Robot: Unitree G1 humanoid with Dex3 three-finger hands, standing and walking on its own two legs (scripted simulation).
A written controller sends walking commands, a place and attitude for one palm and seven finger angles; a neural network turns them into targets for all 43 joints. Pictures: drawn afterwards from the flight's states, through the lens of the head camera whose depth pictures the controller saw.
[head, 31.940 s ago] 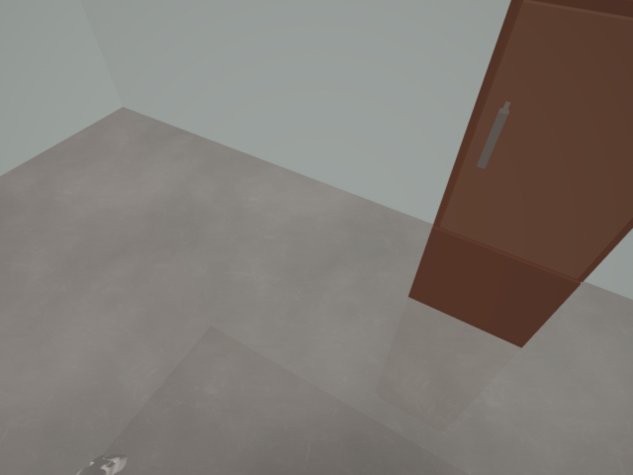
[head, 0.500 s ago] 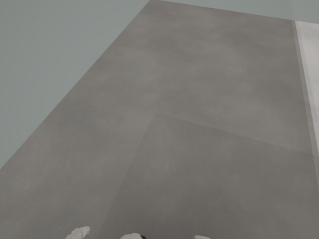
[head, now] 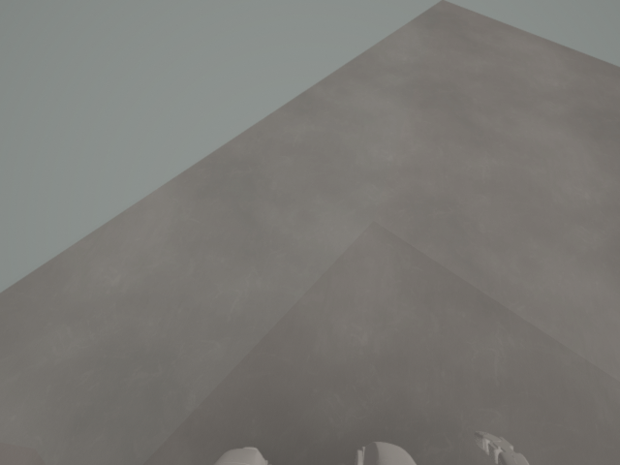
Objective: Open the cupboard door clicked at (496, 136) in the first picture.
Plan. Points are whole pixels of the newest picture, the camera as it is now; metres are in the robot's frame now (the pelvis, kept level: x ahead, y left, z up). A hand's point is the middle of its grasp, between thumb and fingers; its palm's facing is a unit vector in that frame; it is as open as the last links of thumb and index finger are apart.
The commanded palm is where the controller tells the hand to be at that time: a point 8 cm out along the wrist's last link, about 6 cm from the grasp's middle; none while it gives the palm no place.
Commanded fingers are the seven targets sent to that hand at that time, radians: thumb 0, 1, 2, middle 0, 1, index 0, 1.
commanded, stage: turn to face it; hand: left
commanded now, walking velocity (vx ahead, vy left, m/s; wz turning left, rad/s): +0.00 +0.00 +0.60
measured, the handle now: out of the picture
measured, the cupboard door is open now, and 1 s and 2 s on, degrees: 41 41 41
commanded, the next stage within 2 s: none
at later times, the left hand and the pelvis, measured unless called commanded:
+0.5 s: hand out of the picture +0.02 +0.16 -0.17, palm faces +0.34 -0.92 -0.20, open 7.4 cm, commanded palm none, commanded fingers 0.00 0.90 0.90 -0.20 -0.30 -0.20 -0.30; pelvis +0.02 -0.04 +0.00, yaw +20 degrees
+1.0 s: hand out of the picture +0.00 +0.13 -0.14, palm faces +0.58 -0.77 -0.27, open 7.4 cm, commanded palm none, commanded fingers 0.00 0.90 0.90 -0.20 -0.30 -0.20 -0.30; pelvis +0.05 -0.08 +0.01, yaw +37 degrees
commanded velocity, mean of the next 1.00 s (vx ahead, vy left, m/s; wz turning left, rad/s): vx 0.00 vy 0.00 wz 0.60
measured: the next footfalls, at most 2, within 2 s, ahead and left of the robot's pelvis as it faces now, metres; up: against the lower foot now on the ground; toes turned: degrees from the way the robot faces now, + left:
right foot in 0.20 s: +0.08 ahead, -0.17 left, +0.00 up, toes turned +5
left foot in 0.50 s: +0.03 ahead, +0.08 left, +0.00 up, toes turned +24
